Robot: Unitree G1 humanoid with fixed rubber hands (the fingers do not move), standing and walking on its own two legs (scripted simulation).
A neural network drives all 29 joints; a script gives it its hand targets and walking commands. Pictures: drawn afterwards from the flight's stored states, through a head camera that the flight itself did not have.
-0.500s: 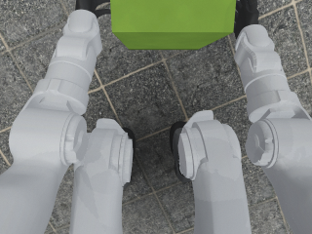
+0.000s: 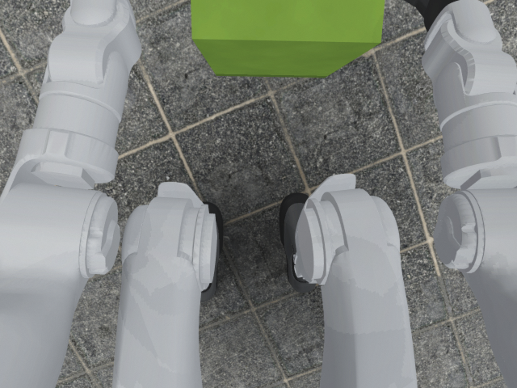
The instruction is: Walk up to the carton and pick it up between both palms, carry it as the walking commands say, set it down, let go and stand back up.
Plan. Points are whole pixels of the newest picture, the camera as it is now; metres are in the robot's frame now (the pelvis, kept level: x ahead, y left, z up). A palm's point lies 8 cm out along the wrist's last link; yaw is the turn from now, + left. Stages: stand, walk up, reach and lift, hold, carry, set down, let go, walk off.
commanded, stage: set down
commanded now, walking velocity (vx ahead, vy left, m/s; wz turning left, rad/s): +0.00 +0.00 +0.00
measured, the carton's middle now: out of the picture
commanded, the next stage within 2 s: let go in 1.24 s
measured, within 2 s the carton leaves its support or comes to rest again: neither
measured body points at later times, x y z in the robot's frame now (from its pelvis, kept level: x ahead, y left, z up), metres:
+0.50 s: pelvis -0.01 +0.00 +0.12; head +0.35 -0.03 +0.38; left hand +0.56 +0.12 -0.01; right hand +0.53 -0.25 +0.00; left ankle +0.12 +0.11 -0.34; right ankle +0.13 -0.10 -0.34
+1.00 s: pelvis +0.01 +0.00 +0.26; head +0.36 -0.03 +0.53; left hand +0.56 +0.13 +0.14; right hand +0.54 -0.26 +0.15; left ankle +0.12 +0.11 -0.34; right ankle +0.13 -0.10 -0.34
